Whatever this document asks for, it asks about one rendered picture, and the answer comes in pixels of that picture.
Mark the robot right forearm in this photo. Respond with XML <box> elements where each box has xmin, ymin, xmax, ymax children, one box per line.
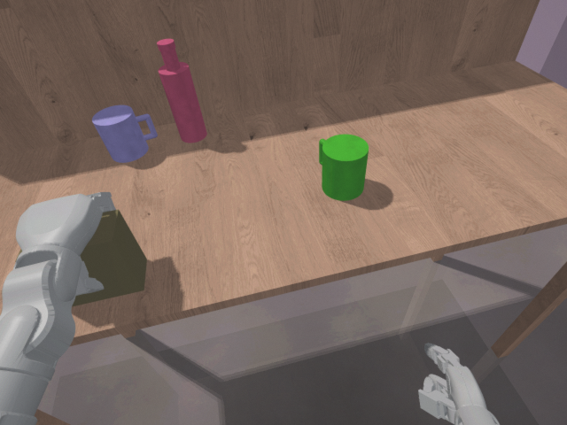
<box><xmin>454</xmin><ymin>406</ymin><xmax>500</xmax><ymax>425</ymax></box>

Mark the robot left forearm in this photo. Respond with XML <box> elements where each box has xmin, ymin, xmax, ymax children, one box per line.
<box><xmin>0</xmin><ymin>244</ymin><xmax>82</xmax><ymax>425</ymax></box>

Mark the robot right hand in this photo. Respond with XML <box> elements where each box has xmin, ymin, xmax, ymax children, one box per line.
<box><xmin>418</xmin><ymin>343</ymin><xmax>487</xmax><ymax>424</ymax></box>

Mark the robot left hand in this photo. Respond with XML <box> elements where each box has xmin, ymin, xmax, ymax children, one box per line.
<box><xmin>16</xmin><ymin>192</ymin><xmax>116</xmax><ymax>296</ymax></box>

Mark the sponge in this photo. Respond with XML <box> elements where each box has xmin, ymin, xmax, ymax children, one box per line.
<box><xmin>15</xmin><ymin>210</ymin><xmax>147</xmax><ymax>306</ymax></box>

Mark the table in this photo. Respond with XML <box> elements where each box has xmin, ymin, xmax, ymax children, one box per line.
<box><xmin>0</xmin><ymin>0</ymin><xmax>567</xmax><ymax>425</ymax></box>

